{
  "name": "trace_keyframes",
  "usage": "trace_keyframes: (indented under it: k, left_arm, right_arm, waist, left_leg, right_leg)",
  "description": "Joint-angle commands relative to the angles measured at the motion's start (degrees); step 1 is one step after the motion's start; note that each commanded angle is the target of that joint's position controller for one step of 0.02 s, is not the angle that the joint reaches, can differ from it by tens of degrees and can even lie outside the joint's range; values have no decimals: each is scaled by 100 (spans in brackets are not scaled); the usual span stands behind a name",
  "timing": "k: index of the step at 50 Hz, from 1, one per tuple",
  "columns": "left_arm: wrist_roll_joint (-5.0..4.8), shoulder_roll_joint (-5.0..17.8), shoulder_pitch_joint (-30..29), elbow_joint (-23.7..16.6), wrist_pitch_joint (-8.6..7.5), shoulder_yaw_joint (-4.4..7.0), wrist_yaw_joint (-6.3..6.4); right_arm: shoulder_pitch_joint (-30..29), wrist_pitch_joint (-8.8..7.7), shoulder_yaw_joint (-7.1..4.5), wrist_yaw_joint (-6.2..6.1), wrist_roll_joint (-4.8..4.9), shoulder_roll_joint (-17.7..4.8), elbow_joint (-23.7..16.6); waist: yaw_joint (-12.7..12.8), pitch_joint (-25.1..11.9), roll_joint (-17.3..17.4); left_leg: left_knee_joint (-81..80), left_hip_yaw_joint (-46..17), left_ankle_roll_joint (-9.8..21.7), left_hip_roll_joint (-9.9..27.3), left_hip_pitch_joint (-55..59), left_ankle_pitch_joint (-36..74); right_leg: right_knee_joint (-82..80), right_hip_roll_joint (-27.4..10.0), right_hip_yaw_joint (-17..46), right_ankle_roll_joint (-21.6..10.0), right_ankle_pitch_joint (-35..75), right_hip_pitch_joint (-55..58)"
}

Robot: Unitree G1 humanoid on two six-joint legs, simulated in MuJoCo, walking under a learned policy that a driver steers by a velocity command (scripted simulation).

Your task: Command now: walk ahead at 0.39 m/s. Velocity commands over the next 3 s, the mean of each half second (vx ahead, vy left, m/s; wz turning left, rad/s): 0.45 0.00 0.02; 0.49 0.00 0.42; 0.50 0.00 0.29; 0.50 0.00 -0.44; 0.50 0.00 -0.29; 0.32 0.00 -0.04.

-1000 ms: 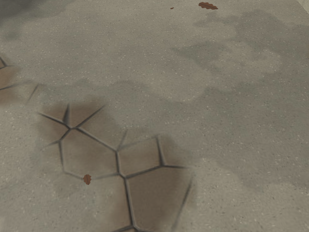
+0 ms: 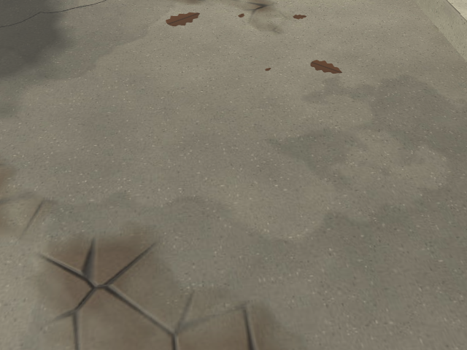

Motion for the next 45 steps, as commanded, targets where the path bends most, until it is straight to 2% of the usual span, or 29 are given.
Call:
trace_keyframes:
  k: [1, 2, 3, 4, 5, 6, 8, 11, 15, 18, 20, 21, 22, 23, 24, 25, 26, 27, 28, 29, 30, 32, 35, 38, 41, 45]
  left_arm:
    - [10, 434, -409, -408, -140, 71, -37]
    - [-73, -40, -566, -690, -199, -48, -117]
    - [111, 477, -952, -874, -192, 67, -158]
    - [153, 501, -1166, -930, -195, 95, -232]
    - [110, 357, -1103, -887, -218, 66, -291]
    - [88, 314, -1059, -859, -233, 70, -332]
    - [123, 339, -1068, -838, -185, 95, -375]
    - [111, 265, -1565, -1050, -110, 79, -380]
    - [46, 155, -2607, -1496, -85, -24, -393]
    - [19, 288, -2841, -1652, -75, -17, -375]
    - [21, 422, -2592, -1630, -103, 41, -324]
    - [28, 518, -2168, -1509, -132, 96, -283]
    - [44, 619, -1389, -1257, -181, 170, -236]
    - [131, 865, -483, -991, -242, 278, -175]
    - [280, 1461, 269, -946, -277, 411, -125]
    - [157, 1585, 65, -997, -191, 438, -195]
    - [21, 1269, -682, -1129, -150, 361, -215]
    - [-11, 821, -1207, -1235, -196, 231, -230]
    - [6, 613, -1396, -1211, -253, 165, -230]
    - [1, 471, -1347, -1136, -306, 117, -191]
    - [7, 391, -1265, -1074, -347, 88, -153]
    - [-8, 475, -975, -995, -443, 95, -123]
    - [0, 586, -699, -950, -482, 111, -103]
    - [-1, 547, -407, -887, -485, 75, -79]
    - [-7, 594, -207, -838, -484, 55, -37]
    - [14, 716, 218, -683, -413, 70, 40]
  right_arm:
    - [1463, -150, -143, -110, 13, -439, 225]
    - [2123, -154, -300, -147, 3, -1126, 332]
    - [2195, -99, -285, -135, -23, -1035, 434]
    - [1616, -101, -193, -105, -49, -755, 253]
    - [1226, -135, -152, -81, -36, -635, 126]
    - [1036, -177, -127, -91, -13, -585, 51]
    - [1127, -259, -55, -126, 8, -423, 124]
    - [1545, -308, 4, -153, 27, -364, 322]
    - [1632, -327, 42, -158, 19, -407, 375]
    - [1667, -340, 16, -171, 25, -534, 433]
    - [1535, -343, -3, -182, 16, -615, 443]
    - [1469, -332, -25, -192, 6, -685, 449]
    - [1423, -297, -30, -190, 18, -696, 454]
    - [1423, -277, -5, -171, 35, -636, 411]
    - [1719, -255, 103, -124, 138, -170, 215]
    - [2079, -218, 42, -117, 233, -139, 253]
    - [1597, -160, -39, -125, 121, -460, 164]
    - [1118, -165, -37, -85, 68, -421, 53]
    - [1016, -144, -33, -68, 51, -266, 50]
    - [1036, -75, -53, -44, -38, -223, 56]
    - [1154, 8, -56, -7, -79, -137, 93]
    - [995, 122, -82, 38, -80, -90, -11]
    - [356, 218, -104, 93, -58, -117, -261]
    - [-282, 215, -95, 147, -35, -129, -497]
    - [-889, 192, -32, 198, -33, -56, -722]
    - [-1490, 172, 5, 237, -59, -74, -1011]
  waist:
    - [-766, 433, 267]
    - [-925, 237, 1781]
    - [-856, 681, 1341]
    - [-548, 994, 662]
    - [-356, 1019, 451]
    - [-227, 952, 394]
    - [-153, 795, 417]
    - [-182, 748, 506]
    - [-322, 903, 648]
    - [-304, 920, 695]
    - [-106, 780, 639]
    - [86, 533, 627]
    - [410, 142, 475]
    - [730, -360, 311]
    - [742, -1200, -592]
    - [486, -1598, -1107]
    - [221, -740, -415]
    - [133, -38, -92]
    - [-44, 321, -23]
    - [-180, 424, -136]
    - [-286, 436, -190]
    - [-335, 434, -156]
    - [-292, 593, -170]
    - [-184, 727, -167]
    - [-58, 805, -207]
    - [116, 861, -231]
  left_leg:
    - [-1164, -786, 102, 532, 2217, -300]
    - [-2135, -3011, 570, 1863, 2923, -1877]
    - [-2281, -3747, 961, 2387, 2330, -2102]
    - [-2263, -3375, 954, 2178, 1797, -1912]
    - [-2343, -2883, 844, 1921, 1486, -1375]
    - [-2433, -2445, 744, 1710, 1386, -801]
    - [-2409, -1746, 655, 1403, 1478, 590]
    - [-2213, -1183, 699, 1280, 1649, 2246]
    - [-2193, -749, 695, 1128, 1319, 2952]
    - [-2120, -674, 671, 1271, 1400, 3385]
    - [-1653, -553, 579, 1353, 1641, 4532]
    - [-1087, -459, 503, 1326, 1758, 5273]
    - [-103, -368, 415, 1170, 1620, 5541]
    - [1154, -298, 336, 928, 827, 4568]
    - [3182, -26, 187, 380, -595, 1842]
    - [4648, -418, 168, -343, -1654, -983]
    - [4860, -715, 232, 155, -1977, -438]
    - [4564, -707, 240, 369, -1951, 28]
    - [4215, -711, 245, 544, -1722, 250]
    - [3966, -731, 215, 650, -1480, 326]
    - [3873, -706, 181, 675, -1308, 381]
    - [3771, -638, 150, 684, -1456, 588]
    - [3448, -558, 88, 752, -2161, 1186]
    - [2725, -411, 26, 708, -2525, 1771]
    - [1705, -50, 4, 587, -2358, 2113]
    - [880, 384, 183, 399, -2272, 1823]
  right_leg:
    - [634, -492, 426, -707, -775, -2181]
    - [2398, 241, -496, -431, -1092, -3412]
    - [3438, 39, -308, -534, -1317, -3898]
    - [3825, -257, -41, -599, -795, -3916]
    - [3842, -367, 16, -578, -335, -3737]
    - [3750, -446, -10, -527, 4, -3566]
    - [3624, -429, -186, -393, 403, -3435]
    - [3250, -367, -395, -240, 707, -3618]
    - [1876, -184, -635, -203, 1249, -3111]
    - [1307, -65, -727, -391, 1331, -2552]
    - [1111, 83, -745, -589, 1138, -2048]
    - [1021, 236, -780, -687, 974, -1550]
    - [707, 397, -829, -786, 1046, -615]
    - [580, 38, -439, -915, 900, 713]
    - [303, -1670, 1659, -1254, -201, 2156]
    - [-800, -2555, 3935, -1728, -842, 2307]
    - [-980, -2325, 3277, -1549, -1470, 1421]
    - [-1194, -2076, 2441, -1364, -1224, 502]
    - [-1371, -1805, 1743, -1124, -589, -98]
    - [-1428, -1598, 1223, -965, -49, -446]
    - [-1461, -1471, 818, -876, 332, -603]
    - [-1522, -1425, 374, -861, 919, -551]
    - [-1627, -1343, -172, -774, 1248, -289]
    - [-1606, -1233, -623, -678, 1774, -28]
    - [-1503, -1195, -1030, -605, 2491, 203]
    - [-1191, -1380, -1365, -597, 3557, 1024]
